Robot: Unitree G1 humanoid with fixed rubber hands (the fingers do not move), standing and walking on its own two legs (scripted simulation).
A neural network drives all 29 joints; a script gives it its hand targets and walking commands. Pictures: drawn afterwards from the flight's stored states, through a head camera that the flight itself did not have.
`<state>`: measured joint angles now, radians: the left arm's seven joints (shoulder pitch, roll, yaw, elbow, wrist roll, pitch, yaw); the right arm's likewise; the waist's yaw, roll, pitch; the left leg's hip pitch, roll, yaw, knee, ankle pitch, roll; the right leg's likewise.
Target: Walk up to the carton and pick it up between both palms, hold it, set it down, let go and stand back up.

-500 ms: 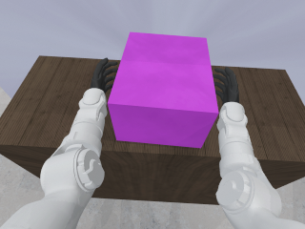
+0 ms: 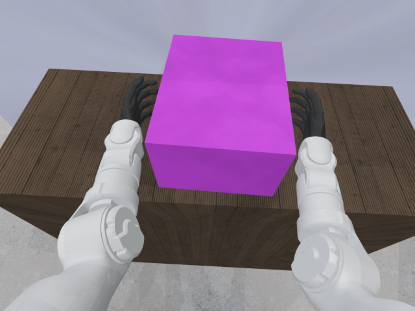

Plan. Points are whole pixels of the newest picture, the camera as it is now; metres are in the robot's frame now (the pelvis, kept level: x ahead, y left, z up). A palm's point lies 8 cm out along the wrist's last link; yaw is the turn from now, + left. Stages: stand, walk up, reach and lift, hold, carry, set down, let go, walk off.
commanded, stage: set down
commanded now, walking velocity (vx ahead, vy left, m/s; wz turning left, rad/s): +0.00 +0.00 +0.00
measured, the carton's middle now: (221, 113) +0.53 +0.02 +0.03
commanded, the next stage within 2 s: none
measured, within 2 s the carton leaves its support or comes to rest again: neither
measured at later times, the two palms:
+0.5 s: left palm (131, 117) +0.46 +0.19 +0.08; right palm (310, 132) +0.44 -0.15 +0.09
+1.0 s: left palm (133, 119) +0.47 +0.19 +0.07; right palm (310, 131) +0.45 -0.15 +0.08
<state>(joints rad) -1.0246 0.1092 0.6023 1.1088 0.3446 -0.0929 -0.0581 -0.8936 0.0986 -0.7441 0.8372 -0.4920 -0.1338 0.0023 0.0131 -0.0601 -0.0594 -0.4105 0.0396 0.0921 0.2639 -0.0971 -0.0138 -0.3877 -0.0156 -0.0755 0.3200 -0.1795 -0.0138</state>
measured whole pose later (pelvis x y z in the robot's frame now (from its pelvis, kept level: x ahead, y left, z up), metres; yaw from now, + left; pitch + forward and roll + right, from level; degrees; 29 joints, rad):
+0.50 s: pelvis +0.00 +0.00 +0.00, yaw -1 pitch +15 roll +0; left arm -1.04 0.11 0.62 1.10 0.38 -0.09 -0.07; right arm -0.91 0.11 -0.76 0.83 -0.51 -0.15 0.00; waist 0.02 -0.05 -0.06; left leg -0.43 0.05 0.10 0.27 -0.10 -0.01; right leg -0.40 -0.01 -0.08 0.30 -0.16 -0.01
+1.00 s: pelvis +0.00 +0.00 -0.01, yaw -2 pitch +21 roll +0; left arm -1.10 0.26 0.30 1.40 0.06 -0.15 0.02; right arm -0.98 -0.06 -0.42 1.12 -0.19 -0.11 -0.06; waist 0.00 -0.05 -0.19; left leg -0.58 0.07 0.12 0.36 -0.13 -0.01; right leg -0.54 0.01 -0.06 0.34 -0.16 -0.02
